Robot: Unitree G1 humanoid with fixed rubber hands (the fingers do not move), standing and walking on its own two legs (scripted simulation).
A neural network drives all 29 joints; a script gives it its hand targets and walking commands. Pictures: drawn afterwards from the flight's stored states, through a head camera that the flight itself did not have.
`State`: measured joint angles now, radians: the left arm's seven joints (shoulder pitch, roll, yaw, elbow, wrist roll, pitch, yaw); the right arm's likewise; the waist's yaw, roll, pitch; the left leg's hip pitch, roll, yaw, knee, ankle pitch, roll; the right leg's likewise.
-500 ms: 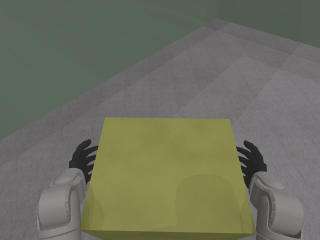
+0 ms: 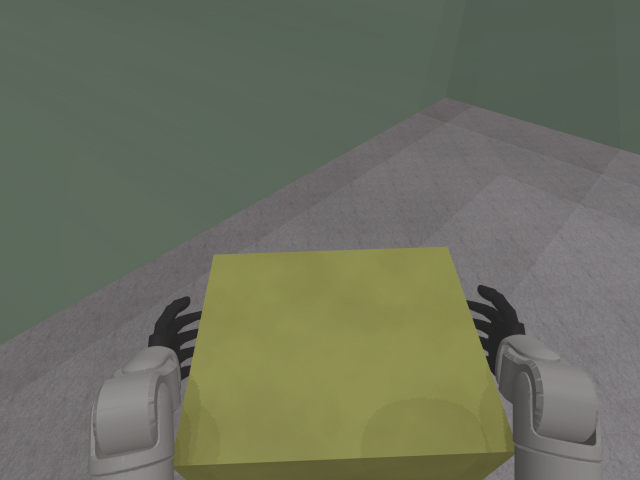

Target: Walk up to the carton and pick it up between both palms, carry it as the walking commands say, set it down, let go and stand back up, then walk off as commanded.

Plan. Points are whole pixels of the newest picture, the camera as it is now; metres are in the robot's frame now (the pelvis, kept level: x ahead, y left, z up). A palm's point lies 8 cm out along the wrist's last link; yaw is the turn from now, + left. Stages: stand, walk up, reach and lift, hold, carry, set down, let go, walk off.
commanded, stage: carry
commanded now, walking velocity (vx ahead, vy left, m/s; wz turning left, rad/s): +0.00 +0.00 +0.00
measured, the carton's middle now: (335, 380) +0.26 +0.00 +0.01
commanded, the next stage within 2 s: none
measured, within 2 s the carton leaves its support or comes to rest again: neither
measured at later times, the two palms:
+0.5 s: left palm (189, 315) +0.33 +0.19 +0.06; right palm (479, 313) +0.33 -0.19 +0.07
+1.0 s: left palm (203, 288) +0.37 +0.18 +0.08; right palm (489, 298) +0.34 -0.21 +0.08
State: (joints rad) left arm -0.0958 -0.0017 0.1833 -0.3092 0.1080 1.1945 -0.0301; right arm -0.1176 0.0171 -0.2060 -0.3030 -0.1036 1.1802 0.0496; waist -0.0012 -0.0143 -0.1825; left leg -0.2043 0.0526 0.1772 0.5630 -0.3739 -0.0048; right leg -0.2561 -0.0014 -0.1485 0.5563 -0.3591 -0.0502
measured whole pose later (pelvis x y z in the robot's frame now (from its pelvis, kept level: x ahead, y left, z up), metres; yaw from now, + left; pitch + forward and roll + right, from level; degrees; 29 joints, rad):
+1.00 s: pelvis +0.11 +0.00 -0.01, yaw -2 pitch +2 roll +1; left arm -0.09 0.00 0.16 -0.29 0.10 1.17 -0.04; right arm -0.06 0.03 -0.23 -0.33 -0.11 1.15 0.06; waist -0.01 -0.03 -0.14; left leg -0.33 0.01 0.18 0.60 -0.30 0.05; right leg -0.10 0.00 -0.08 0.53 -0.47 -0.03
